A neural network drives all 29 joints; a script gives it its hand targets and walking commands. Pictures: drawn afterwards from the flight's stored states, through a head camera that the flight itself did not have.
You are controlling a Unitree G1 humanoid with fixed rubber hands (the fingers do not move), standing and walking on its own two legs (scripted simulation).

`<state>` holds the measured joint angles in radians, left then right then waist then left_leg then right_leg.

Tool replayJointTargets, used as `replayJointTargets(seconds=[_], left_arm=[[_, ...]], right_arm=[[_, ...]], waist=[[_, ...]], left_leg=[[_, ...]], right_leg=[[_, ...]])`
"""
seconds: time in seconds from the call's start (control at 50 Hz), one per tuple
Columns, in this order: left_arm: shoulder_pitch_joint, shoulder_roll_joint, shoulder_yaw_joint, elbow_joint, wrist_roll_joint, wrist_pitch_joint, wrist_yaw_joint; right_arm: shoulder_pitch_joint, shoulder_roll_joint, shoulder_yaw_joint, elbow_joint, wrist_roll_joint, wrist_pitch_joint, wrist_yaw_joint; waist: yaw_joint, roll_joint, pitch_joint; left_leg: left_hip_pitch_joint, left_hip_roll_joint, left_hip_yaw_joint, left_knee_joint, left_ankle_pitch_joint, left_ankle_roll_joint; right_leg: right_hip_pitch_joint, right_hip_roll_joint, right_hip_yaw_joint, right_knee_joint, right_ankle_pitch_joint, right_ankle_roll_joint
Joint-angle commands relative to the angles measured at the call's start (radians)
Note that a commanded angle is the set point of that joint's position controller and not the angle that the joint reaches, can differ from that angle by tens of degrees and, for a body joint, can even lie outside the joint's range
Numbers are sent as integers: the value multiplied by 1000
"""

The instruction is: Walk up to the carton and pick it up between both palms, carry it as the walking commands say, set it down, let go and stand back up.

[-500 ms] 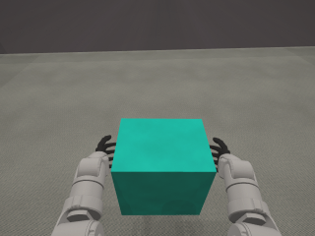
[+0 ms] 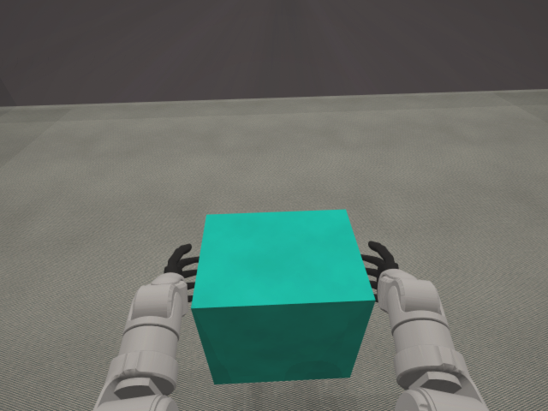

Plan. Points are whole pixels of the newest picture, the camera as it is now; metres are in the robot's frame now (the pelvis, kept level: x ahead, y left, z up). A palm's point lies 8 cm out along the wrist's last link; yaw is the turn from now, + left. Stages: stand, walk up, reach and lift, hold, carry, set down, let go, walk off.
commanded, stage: hold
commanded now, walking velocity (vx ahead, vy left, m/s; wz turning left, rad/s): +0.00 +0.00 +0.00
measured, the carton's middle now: (279, 297) +0.34 +0.01 -0.01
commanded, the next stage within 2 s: carry in 0.32 s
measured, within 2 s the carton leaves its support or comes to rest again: neither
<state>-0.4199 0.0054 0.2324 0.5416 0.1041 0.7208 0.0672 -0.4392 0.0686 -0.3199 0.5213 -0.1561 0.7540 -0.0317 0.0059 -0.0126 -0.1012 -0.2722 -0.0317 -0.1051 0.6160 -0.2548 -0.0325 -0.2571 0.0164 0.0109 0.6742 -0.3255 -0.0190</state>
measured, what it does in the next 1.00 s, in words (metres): shifts its weight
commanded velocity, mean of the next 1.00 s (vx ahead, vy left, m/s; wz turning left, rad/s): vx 0.00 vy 0.14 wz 0.00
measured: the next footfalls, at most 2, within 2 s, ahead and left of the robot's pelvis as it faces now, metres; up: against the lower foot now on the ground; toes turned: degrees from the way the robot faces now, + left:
none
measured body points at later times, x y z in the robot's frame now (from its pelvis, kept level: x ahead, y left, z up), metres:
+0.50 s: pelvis +0.00 +0.01 +0.00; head -0.08 +0.00 +0.44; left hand +0.31 +0.19 +0.07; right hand +0.31 -0.16 +0.07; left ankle +0.06 +0.15 -0.72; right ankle +0.03 -0.10 -0.72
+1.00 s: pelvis +0.01 +0.06 +0.00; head -0.05 +0.06 +0.45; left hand +0.30 +0.24 +0.10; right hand +0.30 -0.10 +0.09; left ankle +0.06 +0.15 -0.72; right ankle +0.03 -0.10 -0.72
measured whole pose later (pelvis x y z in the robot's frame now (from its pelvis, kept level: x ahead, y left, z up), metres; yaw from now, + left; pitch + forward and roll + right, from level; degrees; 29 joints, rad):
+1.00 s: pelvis +0.01 +0.06 +0.00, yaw +1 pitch -1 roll +0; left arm -0.31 -0.04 0.20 -0.09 0.11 1.28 0.07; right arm -0.32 0.09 -0.23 -0.08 -0.14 1.28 -0.01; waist 0.01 -0.01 -0.15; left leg -0.36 -0.06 -0.01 0.64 -0.27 0.04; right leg -0.33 -0.07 0.01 0.68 -0.38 0.04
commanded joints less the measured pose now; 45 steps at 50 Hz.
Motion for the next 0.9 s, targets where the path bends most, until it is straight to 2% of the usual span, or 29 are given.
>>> replayJointTargets(seconds=[0.0, 0.02, 0.06, 0.08, 0.12, 0.16, 0.18, 0.22, 0.24, 0.28, 0.3, 0.34, 0.4, 0.42, 0.44, 0.52, 0.54, 0.58, 0.62, 0.64, 0.68, 0.72, 0.74, 0.76, 0.78, 0.8, 0.82, 0.84, 0.88], left_arm=[[-671, -1128, -518, -275, -205, -22, -404], [-677, -1120, -515, -283, -201, -19, -402], [-674, -1124, -525, -284, -206, -19, -402], [-683, -1137, -533, -281, -209, -18, -403], [-672, -1139, -532, -284, -210, -17, -402], [-686, -1143, -557, -321, -224, -19, -403], [-654, -1136, -538, -288, -208, -13, -401], [-674, -1139, -546, -295, -215, -11, -405], [-667, -1129, -532, -284, -205, -9, -404], [-680, -1138, -532, -271, -205, -9, -404], [-746, -1133, -569, -310, -196, -2, -381], [-779, -1117, -609, -362, -235, 7, -367], [-783, -1093, -630, -436, -260, 58, -345], [-769, -1085, -630, -446, -258, 82, -337], [-792, -1092, -651, -488, -284, 107, -331], [-755, -1069, -697, -609, -331, 221, -301], [-742, -1063, -699, -627, -334, 250, -293], [-745, -1054, -719, -670, -359, 303, -285], [-742, -1054, -741, -720, -391, 365, -275], [-680, -1044, -741, -734, -402, 396, -274], [-633, -1061, -750, -785, -428, 440, -274], [-620, -1054, -744, -826, -440, 475, -273], [-586, -1054, -732, -821, -429, 492, -274], [-588, -1051, -725, -829, -430, 504, -272], [-565, -1047, -727, -848, -424, 512, -269], [-543, -1055, -722, -836, -414, 521, -268], [-513, -1052, -720, -824, -409, 530, -269], [-524, -1048, -723, -843, -408, 529, -267], [-551, -1048, -744, -874, -416, 535, -265]], right_arm=[[-648, 1133, 615, -161, 271, -40, 365], [-622, 1135, 602, -138, 265, -35, 369], [-649, 1133, 623, -173, 274, -41, 369], [-636, 1129, 617, -163, 268, -43, 368], [-658, 1124, 628, -194, 275, -45, 366], [-637, 1132, 635, -199, 273, -44, 363], [-658, 1122, 635, -206, 276, -44, 363], [-631, 1128, 625, -184, 268, -38, 365], [-630, 1129, 619, -167, 265, -35, 367], [-632, 1119, 609, -157, 261, -38, 370], [-650, 1088, 629, -196, 271, -38, 354], [-679, 1084, 672, -267, 303, -23, 342], [-721, 1089, 712, -351, 348, 23, 319], [-732, 1084, 714, -361, 355, 48, 312], [-754, 1088, 733, -411, 375, 70, 305], [-703, 1078, 779, -489, 423, 190, 284], [-682, 1073, 780, -497, 431, 223, 281], [-674, 1047, 783, -537, 445, 273, 274], [-662, 1024, 796, -590, 469, 330, 260], [-596, 1018, 803, -619, 468, 357, 251], [-590, 1013, 824, -719, 487, 392, 235], [-560, 1012, 829, -754, 495, 429, 226], [-531, 1017, 829, -760, 494, 447, 227], [-515, 1017, 825, -765, 494, 462, 227], [-485, 1019, 824, -769, 498, 475, 234], [-473, 1026, 823, -758, 499, 487, 237], [-472, 1017, 829, -771, 503, 494, 236], [-495, 1023, 836, -784, 515, 498, 241], [-515, 1027, 848, -811, 523, 505, 247]], waist=[[27, 1, -362], [28, 6, -327], [36, 3, -335], [25, 18, -330], [26, 21, -326], [15, -1, -351], [29, 12, -321], [18, 2, -300], [25, -2, -274], [15, 24, -266], [-32, 55, -290], [-12, 23, -273], [7, -67, -245], [11, -63, -247], [10, -74, -256], [2, -56, -291], [2, -48, -311], [3, 33, -326], [0, 195, -361], [2, 187, -365], [8, 192, -394], [8, 142, -400], [10, 73, -392], [10, -9, -407], [10, -69, -396], [8, -127, -374], [6, -148, -353], [4, -139, -351], [0, -69, -321]], left_leg=[[236, -60, 59, -172, 162, 32], [230, -57, 57, -176, 137, 31], [232, -59, 57, -172, 144, 32], [237, -60, 55, -171, 138, 28], [227, -59, 57, -170, 133, 29], [242, -59, 52, -167, 148, 31], [222, -58, 56, -171, 133, 31], [218, -60, 56, -173, 95, 31], [204, -61, 58, -176, 81, 32], [200, -58, 55, -180, 50, 31], [74, 103, 20, -56, 105, 24], [-1, 72, 27, -25, 25, 36], [-45, 32, 38, 59, -58, 37], [-44, 32, 39, 97, -72, 38], [-63, 31, 40, 107, -75, 42], [-69, 40, 47, 12, -53, 54], [-43, 44, 49, -17, -42, 60], [14, 90, -18, -81, 61, 78], [77, 201, -147, -139, 223, 126], [104, 225, -164, -125, 319, 155], [117, 193, -110, -83, 432, 164], [37, 141, -48, -30, 439, 135], [-48, 108, -18, 28, 385, 111], [-132, 69, 22, 110, 284, 82], [-197, 43, 48, 141, 108, 62], [-228, 32, 73, 114, -88, 59], [-225, 33, 83, 53, -135, 62], [-171, 38, 83, 22, -124, 68], [-19, 63, 45, -107, 1, 81]], right_leg=[[134, 39, 73, -272, 215, 35], [112, 37, 73, -275, 186, 31], [110, 39, 70, -273, 186, 31], [99, 36, 74, -275, 176, 26], [114, 36, 74, -274, 174, 27], [112, 40, 71, -272, 186, 28], [111, 36, 72, -273, 179, 28], [91, 38, 68, -281, 126, 28], [87, 37, 66, -283, 110, 28], [80, 35, 66, -285, 76, 20], [2, -162, 109, -174, 141, -10], [-18, -205, 177, -218, 33, -33], [-45, -268, 272, -302, -148, -65], [-64, -288, 298, -318, -190, -76], [-55, -299, 309, -315, -169, -87], [-36, -273, 260, -250, -1, -83], [-38, -253, 223, -211, 43, -75], [-94, -198, 145, -118, 78, -48], [-151, -111, 29, 33, 49, -2], [-165, -101, 9, 50, 48, 6], [-140, -97, -17, -2, 27, 14], [-26, -139, 32, -59, 141, -7], [38, -194, 104, -85, 233, -24], [101, -292, 221, -119, 357, -63], [132, -365, 300, -152, 434, -103], [160, -402, 319, -163, 509, -131], [156, -393, 295, -158, 510, -133], [108, -371, 256, -156, 461, -115], [-37, -267, 125, -93, 313, -39]])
